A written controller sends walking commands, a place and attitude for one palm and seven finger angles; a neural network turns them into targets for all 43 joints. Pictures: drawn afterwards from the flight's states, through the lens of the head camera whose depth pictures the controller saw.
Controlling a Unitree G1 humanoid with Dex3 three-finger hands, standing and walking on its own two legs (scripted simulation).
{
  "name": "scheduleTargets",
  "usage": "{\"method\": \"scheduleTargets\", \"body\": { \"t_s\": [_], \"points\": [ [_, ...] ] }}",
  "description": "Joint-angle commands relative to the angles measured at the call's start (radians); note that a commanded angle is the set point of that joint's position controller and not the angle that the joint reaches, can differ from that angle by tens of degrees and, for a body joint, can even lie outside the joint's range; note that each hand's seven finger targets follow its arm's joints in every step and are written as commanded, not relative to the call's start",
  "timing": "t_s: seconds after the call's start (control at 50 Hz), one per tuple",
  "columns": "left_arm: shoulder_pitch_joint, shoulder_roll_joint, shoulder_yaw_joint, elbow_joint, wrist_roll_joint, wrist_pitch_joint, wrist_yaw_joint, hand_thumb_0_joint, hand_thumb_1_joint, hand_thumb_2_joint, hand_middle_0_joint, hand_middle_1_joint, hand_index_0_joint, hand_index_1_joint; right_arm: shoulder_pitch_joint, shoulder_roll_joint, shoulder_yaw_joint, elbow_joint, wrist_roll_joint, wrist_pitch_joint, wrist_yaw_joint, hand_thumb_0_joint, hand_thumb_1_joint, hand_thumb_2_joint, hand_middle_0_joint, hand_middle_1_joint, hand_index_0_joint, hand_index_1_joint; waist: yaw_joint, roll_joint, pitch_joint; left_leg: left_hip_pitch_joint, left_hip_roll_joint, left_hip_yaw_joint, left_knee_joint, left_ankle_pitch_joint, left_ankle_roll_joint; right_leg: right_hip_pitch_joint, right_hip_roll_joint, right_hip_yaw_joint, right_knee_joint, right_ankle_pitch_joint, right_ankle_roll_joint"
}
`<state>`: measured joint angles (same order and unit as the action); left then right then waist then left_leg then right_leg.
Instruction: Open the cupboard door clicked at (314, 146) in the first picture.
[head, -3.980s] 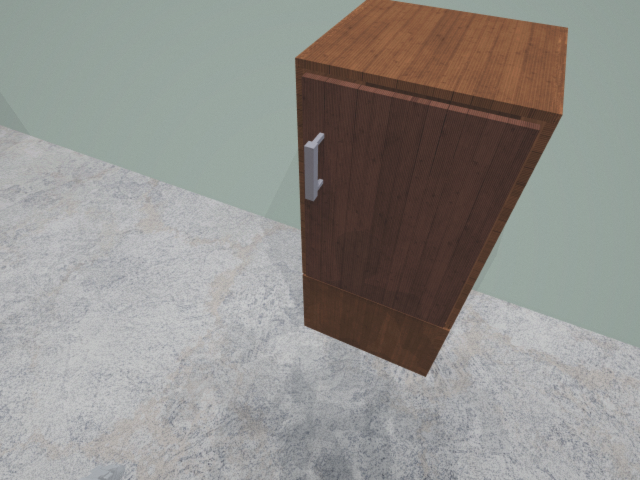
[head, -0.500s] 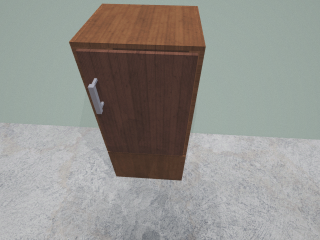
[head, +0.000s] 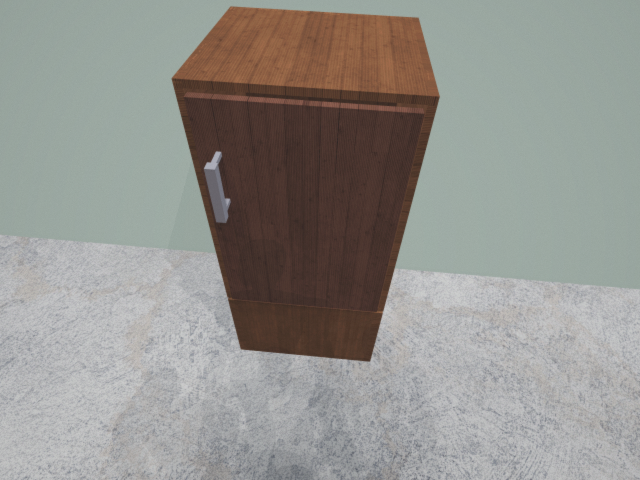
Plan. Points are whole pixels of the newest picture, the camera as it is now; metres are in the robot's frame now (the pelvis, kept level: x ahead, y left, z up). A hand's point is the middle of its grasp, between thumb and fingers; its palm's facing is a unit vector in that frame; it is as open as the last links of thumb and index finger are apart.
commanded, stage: look again from close up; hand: left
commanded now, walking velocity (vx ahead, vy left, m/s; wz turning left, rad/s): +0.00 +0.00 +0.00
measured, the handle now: (219, 187) +0.62 +0.24 -0.01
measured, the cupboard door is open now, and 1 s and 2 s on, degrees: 0 0 0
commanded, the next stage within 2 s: shuffle to correct the standing spot in 0.26 s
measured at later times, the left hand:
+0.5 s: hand out of the picture -0.03 +0.17 -0.18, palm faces +0.04 -0.99 -0.16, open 7.4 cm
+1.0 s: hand out of the picture +0.12 +0.20 -0.17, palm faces +0.06 -0.97 -0.23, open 7.3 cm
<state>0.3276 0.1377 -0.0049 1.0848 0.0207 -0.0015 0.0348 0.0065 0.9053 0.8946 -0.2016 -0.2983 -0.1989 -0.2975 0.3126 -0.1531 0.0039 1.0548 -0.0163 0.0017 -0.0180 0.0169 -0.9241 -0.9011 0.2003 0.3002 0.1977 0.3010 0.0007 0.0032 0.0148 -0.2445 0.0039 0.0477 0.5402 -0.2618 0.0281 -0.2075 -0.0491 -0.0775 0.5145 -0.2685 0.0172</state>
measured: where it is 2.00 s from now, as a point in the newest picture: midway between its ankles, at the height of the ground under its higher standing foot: outside the picture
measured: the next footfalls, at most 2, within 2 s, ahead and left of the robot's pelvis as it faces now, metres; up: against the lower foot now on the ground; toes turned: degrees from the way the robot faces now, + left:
right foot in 0.92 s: +0.13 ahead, -0.07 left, +0.00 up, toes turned +5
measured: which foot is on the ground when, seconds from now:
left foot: down 0.00-1.00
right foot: down 0.00-0.66, up 0.68-0.90, down 0.92-1.00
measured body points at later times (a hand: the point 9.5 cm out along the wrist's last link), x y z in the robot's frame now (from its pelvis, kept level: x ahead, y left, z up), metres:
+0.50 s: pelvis +0.00 +0.01 +0.00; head -0.01 +0.01 +0.45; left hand -0.03 +0.22 -0.16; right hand -0.01 -0.21 -0.16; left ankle +0.02 +0.10 -0.73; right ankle +0.01 -0.13 -0.73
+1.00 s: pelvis +0.07 +0.02 -0.01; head +0.09 +0.01 +0.44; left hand +0.11 +0.25 -0.15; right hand +0.01 -0.18 -0.17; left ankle +0.03 +0.10 -0.72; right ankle +0.09 -0.09 -0.74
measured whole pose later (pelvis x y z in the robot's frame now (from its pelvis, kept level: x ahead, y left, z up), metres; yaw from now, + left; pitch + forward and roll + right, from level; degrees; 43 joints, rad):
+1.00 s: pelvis +0.07 +0.02 -0.01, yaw +1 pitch -1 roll +0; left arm 0.25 0.15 0.03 1.01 0.02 -0.05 0.03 0.02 0.94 0.89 -0.20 -0.30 -0.20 -0.30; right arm 0.41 -0.11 0.01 1.12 -0.01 -0.01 -0.02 0.01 -0.91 -0.90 0.20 0.30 0.20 0.30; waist -0.01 0.03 0.04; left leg -0.24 -0.02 0.07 0.72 -0.50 0.03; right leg -0.28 -0.05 -0.14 0.61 -0.30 -0.03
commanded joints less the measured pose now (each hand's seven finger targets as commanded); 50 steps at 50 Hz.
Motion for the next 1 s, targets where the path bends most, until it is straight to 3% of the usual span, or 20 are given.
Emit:
{"method": "scheduleTargets", "body": {
  "t_s": [0.0,0.14,0.34,0.42,0.52,0.56,0.6,0.62,0.64,0.66,0.7,0.76,0.84,0.86,0.88,0.9,0.92,0.94,0.96,0.98],
  "points": [
    [0.059,0.083,0.013,-0.038,0.000,-0.013,0.001,0.000,0.900,0.900,-0.200,-0.300,-0.200,-0.300,0.033,-0.106,-0.019,-0.051,0.000,-0.026,-0.007,0.000,-0.900,-0.900,0.200,0.300,0.200,0.300,0.000,0.033,0.091,-0.113,0.106,-0.150,-0.217,-0.096,0.020,-0.015,-0.040,0.063,-0.086,-0.003,-0.046],
    [0.081,0.079,0.013,-0.033,0.000,-0.016,-0.001,0.000,0.900,0.900,-0.200,-0.300,-0.200,-0.300,0.038,-0.108,-0.019,-0.036,0.002,-0.034,-0.007,0.000,-0.900,-0.900,0.200,0.300,0.200,0.300,0.005,0.015,0.058,-0.083,0.106,-0.146,-0.233,-0.065,0.023,0.008,-0.050,0.062,-0.092,0.045,-0.039],
    [0.093,0.075,0.015,-0.024,0.001,-0.017,0.000,0.000,0.900,0.900,-0.200,-0.300,-0.200,-0.300,0.039,-0.097,-0.019,-0.012,0.003,-0.030,-0.006,0.000,-0.900,-0.900,0.200,0.300,0.200,0.300,0.005,-0.012,0.078,-0.085,0.097,-0.129,-0.236,-0.093,0.018,-0.009,-0.056,0.073,-0.117,0.024,-0.038],
    [0.110,0.091,0.027,-0.030,0.010,-0.012,-0.005,0.000,0.900,0.900,-0.200,-0.300,-0.200,-0.300,0.050,-0.104,-0.024,-0.010,-0.004,-0.014,0.000,0.000,-0.900,-0.900,0.200,0.300,0.200,0.300,0.009,-0.009,0.103,-0.133,0.073,-0.116,-0.203,-0.296,0.025,-0.051,-0.055,0.098,-0.125,-0.244,-0.054],
    [0.140,0.134,0.057,-0.041,0.002,-0.017,-0.003,0.000,0.900,0.900,-0.200,-0.300,-0.200,-0.300,0.060,-0.055,-0.021,-0.034,-0.010,-0.014,0.009,0.000,-0.900,-0.900,0.200,0.300,0.200,0.300,0.011,-0.158,0.126,-0.174,-0.004,0.009,0.044,-0.158,0.006,-0.081,-0.184,0.265,-0.254,-0.424,-0.129],
    [0.119,0.136,0.064,-0.054,0.004,-0.019,-0.003,0.000,0.900,0.900,-0.200,-0.300,-0.200,-0.300,0.085,-0.043,-0.020,-0.033,-0.009,-0.023,0.012,0.000,-0.900,-0.900,0.200,0.300,0.200,0.300,-0.007,-0.131,0.119,-0.104,0.004,0.018,0.027,-0.119,0.009,-0.124,-0.182,0.231,-0.225,-0.367,-0.133],
    [0.092,0.113,0.061,-0.064,0.007,-0.015,-0.006,0.000,0.900,0.900,-0.200,-0.300,-0.200,-0.300,0.132,-0.059,-0.022,-0.019,-0.007,-0.031,0.010,0.000,-0.900,-0.900,0.200,0.300,0.200,0.300,-0.024,-0.016,0.135,-0.040,0.024,-0.037,-0.079,-0.154,0.019,-0.178,-0.104,0.131,-0.113,-0.315,-0.107],
    [0.079,0.088,0.058,-0.071,0.009,-0.012,-0.009,0.000,0.900,0.900,-0.200,-0.300,-0.200,-0.300,0.166,-0.084,-0.027,-0.007,-0.008,-0.036,0.006,0.000,-0.900,-0.900,0.200,0.300,0.200,0.300,-0.033,0.086,0.145,-0.018,0.087,-0.139,-0.169,-0.196,0.043,-0.216,-0.045,0.060,0.001,-0.278,-0.083],
    [0.065,0.052,0.051,-0.084,0.012,-0.014,-0.014,0.000,0.900,0.900,-0.200,-0.300,-0.200,-0.300,0.215,-0.123,-0.034,0.005,-0.009,-0.042,0.000,0.000,-0.900,-0.900,0.200,0.300,0.200,0.300,-0.046,0.216,0.139,0.032,0.194,-0.299,-0.286,-0.226,0.100,-0.278,0.021,-0.039,0.187,-0.210,-0.055],
    [0.026,0.033,0.040,-0.102,0.015,-0.022,-0.017,0.000,0.900,0.900,-0.200,-0.300,-0.200,-0.300,0.240,-0.130,-0.035,0.011,-0.009,-0.047,-0.008,0.000,-0.900,-0.900,0.200,0.300,0.200,0.300,-0.054,0.237,0.155,0.105,0.264,-0.414,-0.337,-0.148,0.172,-0.390,0.035,-0.035,0.316,-0.248,-0.052],
    [-0.032,0.030,0.040,-0.118,0.011,-0.038,-0.024,0.000,0.900,0.900,-0.200,-0.300,-0.200,-0.300,0.237,-0.107,-0.027,0.013,-0.008,-0.058,-0.012,0.000,-0.900,-0.900,0.200,0.300,0.200,0.300,-0.049,0.110,0.137,0.145,0.303,-0.412,-0.303,0.103,0.243,-0.442,-0.015,0.022,0.440,-0.253,-0.068],
    [-0.024,-0.005,0.036,-0.112,0.004,-0.039,-0.032,0.000,0.900,0.900,-0.200,-0.300,-0.200,-0.300,0.172,-0.105,-0.021,0.001,-0.010,-0.069,-0.012,0.000,-0.900,-0.900,0.200,0.300,0.200,0.300,-0.017,0.101,0.070,0.088,0.244,-0.237,-0.281,0.260,0.216,-0.280,-0.024,-0.004,0.325,-0.176,-0.055],
    [0.039,-0.007,0.041,-0.087,0.005,-0.039,-0.029,0.000,0.900,0.900,-0.200,-0.300,-0.200,-0.300,0.147,-0.094,-0.022,0.012,-0.002,-0.061,-0.015,0.000,-0.900,-0.900,0.200,0.300,0.200,0.300,0.026,0.055,0.056,-0.026,0.178,-0.135,-0.196,0.212,0.159,-0.013,0.024,-0.051,0.056,-0.003,-0.048],
    [0.072,0.015,0.046,-0.075,0.005,-0.042,-0.023,0.000,0.900,0.900,-0.200,-0.300,-0.200,-0.300,0.141,-0.075,-0.016,0.012,0.003,-0.060,-0.017,0.000,-0.900,-0.900,0.200,0.300,0.200,0.300,0.044,0.016,0.050,-0.086,0.150,-0.109,-0.131,0.176,0.123,0.096,-0.001,-0.008,-0.035,0.055,-0.048],
    [0.129,0.072,0.054,-0.056,0.006,-0.051,-0.012,0.000,0.900,0.900,-0.200,-0.300,-0.200,-0.300,0.148,-0.043,-0.008,0.008,0.010,-0.062,-0.017,0.000,-0.900,-0.900,0.200,0.300,0.200,0.300,0.062,-0.111,0.008,-0.202,0.084,-0.056,-0.012,0.080,0.070,0.256,-0.130,0.163,-0.065,0.166,-0.087],
    [0.169,0.137,0.064,-0.045,0.000,-0.052,-0.003,0.000,0.900,0.900,-0.200,-0.300,-0.200,-0.300,0.152,-0.018,-0.004,-0.005,0.011,-0.059,-0.011,0.000,-0.900,-0.900,0.200,0.300,0.200,0.300,0.061,-0.219,-0.016,-0.295,0.003,0.025,0.089,-0.154,0.012,0.318,-0.318,0.339,-0.125,0.350,-0.169],
    [0.174,0.172,0.065,-0.047,-0.002,-0.043,-0.001,0.000,0.900,0.900,-0.200,-0.300,-0.200,-0.300,0.144,-0.016,-0.012,-0.015,0.007,-0.051,-0.016,0.000,-0.900,-0.900,0.200,0.300,0.200,0.300,0.049,-0.166,-0.029,-0.242,-0.008,0.013,0.205,-0.311,-0.009,0.233,-0.402,0.379,-0.153,0.491,-0.245],
    [0.134,0.150,0.062,-0.048,-0.004,-0.048,0.005,0.000,0.900,0.900,-0.200,-0.300,-0.200,-0.300,0.088,-0.008,-0.011,-0.015,0.006,-0.033,-0.018,0.000,-0.900,-0.900,0.200,0.300,0.200,0.300,0.049,-0.257,0.003,-0.233,0.025,-0.008,0.297,-0.336,-0.018,0.154,-0.378,0.357,-0.160,0.680,-0.261],
    [0.086,0.131,0.053,-0.055,-0.002,-0.046,0.010,0.000,0.900,0.900,-0.200,-0.300,-0.200,-0.300,0.091,-0.011,-0.015,-0.009,0.009,-0.024,-0.019,0.000,-0.900,-0.900,0.200,0.300,0.200,0.300,0.026,-0.254,0.021,-0.226,0.045,-0.028,0.316,-0.322,-0.023,0.125,-0.354,0.292,-0.134,0.782,-0.263],
    [0.045,0.128,0.051,-0.070,0.003,-0.038,0.013,0.000,0.900,0.900,-0.200,-0.300,-0.200,-0.300,0.095,-0.005,-0.019,0.000,0.015,-0.015,-0.016,0.000,-0.900,-0.900,0.200,0.300,0.200,0.300,0.011,-0.197,0.011,-0.181,0.048,-0.022,0.284,-0.295,-0.029,0.084,-0.323,0.215,-0.114,0.790,-0.251]
  ]
}}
